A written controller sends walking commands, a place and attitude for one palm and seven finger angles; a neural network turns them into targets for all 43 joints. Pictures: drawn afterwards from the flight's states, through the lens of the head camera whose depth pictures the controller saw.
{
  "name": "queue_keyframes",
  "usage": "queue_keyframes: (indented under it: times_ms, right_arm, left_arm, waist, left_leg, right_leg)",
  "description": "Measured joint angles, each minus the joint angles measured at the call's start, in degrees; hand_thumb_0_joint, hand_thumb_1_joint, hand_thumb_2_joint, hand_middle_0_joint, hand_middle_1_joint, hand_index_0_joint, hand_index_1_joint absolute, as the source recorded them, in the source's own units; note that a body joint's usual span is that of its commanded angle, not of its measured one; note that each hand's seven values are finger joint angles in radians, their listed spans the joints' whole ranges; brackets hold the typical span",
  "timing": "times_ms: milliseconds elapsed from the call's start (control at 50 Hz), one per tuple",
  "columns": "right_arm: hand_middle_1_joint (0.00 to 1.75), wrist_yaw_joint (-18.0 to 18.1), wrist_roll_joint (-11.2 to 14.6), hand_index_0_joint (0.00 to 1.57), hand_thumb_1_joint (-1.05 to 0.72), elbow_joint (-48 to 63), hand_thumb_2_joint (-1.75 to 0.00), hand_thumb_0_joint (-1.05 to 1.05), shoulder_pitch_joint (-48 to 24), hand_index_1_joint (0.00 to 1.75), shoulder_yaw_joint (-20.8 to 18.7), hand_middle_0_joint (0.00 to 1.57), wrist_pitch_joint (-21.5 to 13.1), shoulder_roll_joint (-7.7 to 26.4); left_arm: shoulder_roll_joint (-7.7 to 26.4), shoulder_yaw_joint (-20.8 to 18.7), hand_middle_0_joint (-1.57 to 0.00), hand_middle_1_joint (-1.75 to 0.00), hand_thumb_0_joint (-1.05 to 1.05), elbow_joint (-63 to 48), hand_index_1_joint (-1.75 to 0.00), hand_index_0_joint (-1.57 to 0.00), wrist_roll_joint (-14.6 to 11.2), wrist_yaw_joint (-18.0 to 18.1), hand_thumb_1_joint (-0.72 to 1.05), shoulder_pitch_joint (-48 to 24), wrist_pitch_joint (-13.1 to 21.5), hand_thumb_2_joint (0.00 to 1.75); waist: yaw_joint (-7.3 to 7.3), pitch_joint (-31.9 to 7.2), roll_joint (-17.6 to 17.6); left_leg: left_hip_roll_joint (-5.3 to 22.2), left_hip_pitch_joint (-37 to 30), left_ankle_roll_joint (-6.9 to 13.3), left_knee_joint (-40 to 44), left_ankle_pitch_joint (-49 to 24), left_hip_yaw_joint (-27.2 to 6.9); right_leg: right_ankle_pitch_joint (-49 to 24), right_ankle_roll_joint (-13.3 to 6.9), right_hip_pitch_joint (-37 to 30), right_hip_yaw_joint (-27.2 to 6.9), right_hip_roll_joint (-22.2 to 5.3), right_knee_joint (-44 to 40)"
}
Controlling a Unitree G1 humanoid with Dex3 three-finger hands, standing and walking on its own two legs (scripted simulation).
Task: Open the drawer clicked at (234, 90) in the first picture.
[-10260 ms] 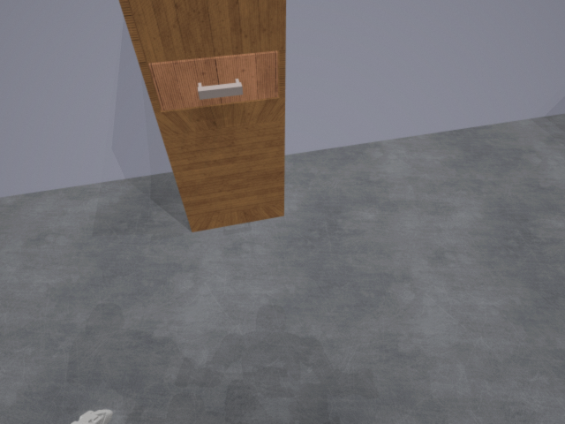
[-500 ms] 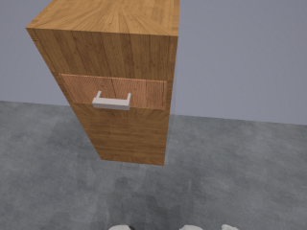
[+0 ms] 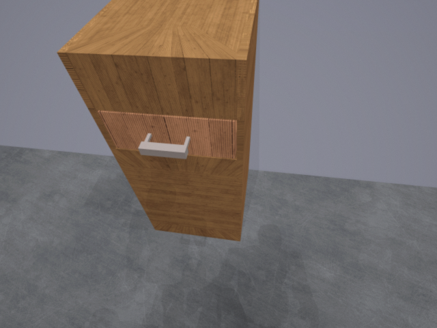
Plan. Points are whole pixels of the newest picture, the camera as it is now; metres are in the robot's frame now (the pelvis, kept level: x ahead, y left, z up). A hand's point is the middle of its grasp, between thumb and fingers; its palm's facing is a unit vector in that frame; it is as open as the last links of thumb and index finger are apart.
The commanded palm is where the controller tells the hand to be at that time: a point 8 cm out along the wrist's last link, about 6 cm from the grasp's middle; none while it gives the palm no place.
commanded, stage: come to a stop and stand still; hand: left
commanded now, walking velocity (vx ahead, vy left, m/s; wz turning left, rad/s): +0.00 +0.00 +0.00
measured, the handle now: (165, 144) +0.58 +0.22 -0.07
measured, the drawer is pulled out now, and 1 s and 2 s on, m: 0.00 0.00 0.00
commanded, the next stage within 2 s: look again from close up in 0.50 s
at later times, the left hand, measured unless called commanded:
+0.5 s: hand out of the picture +0.01 +0.22 -0.19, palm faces +0.04 -0.98 -0.17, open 7.3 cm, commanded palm none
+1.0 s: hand out of the picture +0.02 +0.23 -0.18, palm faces +0.00 -0.97 -0.24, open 7.4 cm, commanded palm none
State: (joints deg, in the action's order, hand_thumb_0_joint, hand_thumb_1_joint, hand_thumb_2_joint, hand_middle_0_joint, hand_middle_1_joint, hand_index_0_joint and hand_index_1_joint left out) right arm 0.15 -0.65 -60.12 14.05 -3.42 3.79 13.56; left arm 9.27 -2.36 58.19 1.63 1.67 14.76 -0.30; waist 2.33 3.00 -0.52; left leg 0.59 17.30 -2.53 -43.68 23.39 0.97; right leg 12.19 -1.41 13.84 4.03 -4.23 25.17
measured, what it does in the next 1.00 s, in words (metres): steps on the spot: left foot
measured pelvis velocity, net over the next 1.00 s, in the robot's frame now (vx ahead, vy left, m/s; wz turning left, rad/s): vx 0.01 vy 0.05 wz -0.02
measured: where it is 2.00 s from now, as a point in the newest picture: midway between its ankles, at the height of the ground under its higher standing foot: outside the picture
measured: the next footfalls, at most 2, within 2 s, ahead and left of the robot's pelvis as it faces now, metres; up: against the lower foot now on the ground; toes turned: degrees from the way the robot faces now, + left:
left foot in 0.10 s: +0.05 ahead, +0.15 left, +0.00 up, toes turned +5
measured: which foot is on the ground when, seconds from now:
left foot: up 0.00-0.08, down 0.10-1.00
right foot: down 0.00-1.00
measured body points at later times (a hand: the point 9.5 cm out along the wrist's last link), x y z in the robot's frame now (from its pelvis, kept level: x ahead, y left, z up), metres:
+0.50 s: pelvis +0.01 +0.05 -0.01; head +0.02 +0.06 +0.44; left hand +0.01 +0.27 -0.17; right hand +0.03 -0.18 -0.16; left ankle -0.04 +0.16 -0.75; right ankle +0.01 -0.10 -0.75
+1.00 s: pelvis +0.01 +0.05 -0.01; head +0.02 +0.02 +0.44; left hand +0.02 +0.28 -0.16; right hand +0.00 -0.17 -0.18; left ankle -0.04 +0.16 -0.75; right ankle +0.01 -0.10 -0.75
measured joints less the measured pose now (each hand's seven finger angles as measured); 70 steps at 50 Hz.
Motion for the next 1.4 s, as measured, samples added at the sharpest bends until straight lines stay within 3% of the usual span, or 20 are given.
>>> queue_keyframes:
  times_ms: [100, 120, 200, 240, 320, 620, 740, 940, 1240, 1400]
  right_arm:
    - [0.30, 0.24, 0.20, 0.20, -0.91, 1.34, -0.89, 0.00, -1.43, 0.30, 1.02, 0.19, -2.33, -1.14]
    - [0.30, 0.44, 0.09, 0.20, -0.91, 1.19, -0.89, 0.00, -1.63, 0.30, 1.11, 0.19, -2.81, -1.56]
    - [0.30, 1.37, -0.13, 0.20, -0.92, -0.04, -0.89, 0.00, -1.87, 0.30, 2.23, 0.19, -3.20, -4.40]
    - [0.30, 1.87, -0.03, 0.20, -0.93, -0.59, -0.89, 0.00, -1.91, 0.30, 2.45, 0.20, -3.50, -4.63]
    - [0.30, 2.01, 0.33, 0.21, -0.94, -1.85, -0.89, 0.00, -2.11, 0.30, 2.56, 0.20, -3.82, -3.99]
    - [0.30, 1.71, 0.50, 0.20, -0.91, -5.04, -0.89, 0.00, 2.23, 0.30, 3.32, 0.19, -4.45, -5.42]
    - [0.30, 0.92, -0.06, 0.20, -0.91, -0.93, -0.89, 0.00, 4.04, 0.30, 3.70, 0.19, -4.90, -5.06]
    - [0.30, 1.22, -0.13, 0.20, -0.91, -0.93, -0.89, 0.01, 4.18, 0.30, 4.30, 0.20, -4.76, -4.64]
    - [0.30, 1.54, -0.04, 0.20, -0.91, -2.80, -0.89, 0.00, 2.48, 0.30, 4.01, 0.19, -4.93, -4.03]
    - [0.30, 1.47, -0.20, 0.20, -0.90, 3.11, -0.89, 0.00, 2.17, 0.30, 1.78, 0.20, -3.74, -1.16]
  left_arm:
    - [1.00, -0.34, -0.20, -0.30, 0.01, 2.35, -0.30, -0.20, -0.47, -0.02, 0.91, 1.30, -1.31, 0.89]
    - [1.23, -0.38, -0.20, -0.30, 0.01, 2.89, -0.30, -0.20, -0.67, -0.03, 0.91, 1.26, -1.64, 0.89]
    - [2.32, -0.18, -0.20, -0.30, 0.01, 4.45, -0.30, -0.20, -0.75, -0.08, 0.91, 0.97, -2.23, 0.89]
    - [2.20, 0.28, -0.20, -0.30, 0.01, 5.06, -0.30, -0.20, -0.81, -0.23, 0.91, 0.76, -1.88, 0.89]
    - [0.75, 1.27, -0.20, -0.30, 0.01, 6.41, -0.30, -0.20, -0.93, -0.30, 0.91, 0.35, -0.95, 0.90]
    - [-0.30, 2.17, -0.20, -0.30, 0.01, 7.37, -0.30, -0.20, -1.11, 0.70, 0.92, -0.62, 0.24, 0.89]
    - [-0.26, 2.98, -0.20, -0.30, 0.01, 5.79, -0.30, -0.20, -1.01, 0.68, 0.91, 0.13, 1.12, 0.89]
    - [-0.23, 2.74, -0.20, -0.30, 0.01, 5.26, -0.30, -0.20, -1.18, 0.19, 0.91, 0.03, 0.42, 0.90]
    - [-1.23, 2.34, -0.20, -0.30, 0.01, 5.93, -0.30, -0.20, -1.07, -0.10, 0.92, -0.12, 0.66, 0.89]
    - [1.42, 1.62, -0.20, -0.30, 0.01, -0.29, -0.30, -0.20, -0.74, 0.25, 0.91, 1.47, 1.17, 0.89]
  waist:
    - [-0.05, -0.71, -0.37]
    - [-0.31, -0.92, -0.41]
    - [0.23, -1.35, 2.43]
    - [0.30, -1.36, 2.92]
    - [-0.05, -1.29, 1.48]
    - [-1.76, -1.05, 1.08]
    - [-2.59, -0.13, -0.53]
    - [-2.41, -0.49, -2.05]
    - [-2.06, 0.17, -1.42]
    - [-2.92, -1.27, -0.04]
  left_leg:
    - [1.07, -6.69, 1.30, 16.55, -7.70, 0.58]
    - [1.27, -7.05, 1.68, 17.21, -5.75, 0.29]
    - [-0.34, -7.92, 2.40, 16.85, -5.82, 1.01]
    - [-1.05, -8.79, 2.78, 17.62, -6.24, 1.27]
    - [-0.72, -10.22, 3.09, 18.11, -5.96, 1.21]
    - [-0.24, -11.25, 3.15, 19.11, -6.04, 1.51]
    - [-0.47, -8.21, 3.71, 13.66, -3.19, 2.01]
    - [-0.82, -10.12, 3.49, 14.58, -3.34, 2.40]
    - [0.73, -10.89, 1.55, 17.24, -4.73, 1.67]
    - [1.33, -7.06, 1.26, 11.07, -2.34, -0.44]
  right_leg:
    - [1.22, 1.76, 1.91, 0.38, 0.91, 3.40]
    - [1.99, 2.17, 2.51, 0.66, 1.01, 4.87]
    - [4.71, 2.28, 1.79, -1.04, 0.07, 5.86]
    - [2.57, 2.46, 0.71, -1.80, -0.14, 4.55]
    - [1.36, 3.86, -1.76, -1.72, 0.24, 1.78]
    - [0.38, 4.03, -3.56, -1.82, 0.80, -1.14]
    - [2.92, 3.97, -0.15, -2.52, 0.41, 4.54]
    - [4.00, 3.90, -0.80, -3.00, 0.09, 6.04]
    - [3.80, 2.06, -0.97, -2.06, 1.62, 5.03]
    - [5.47, 1.38, 0.87, -0.06, 1.84, 8.58]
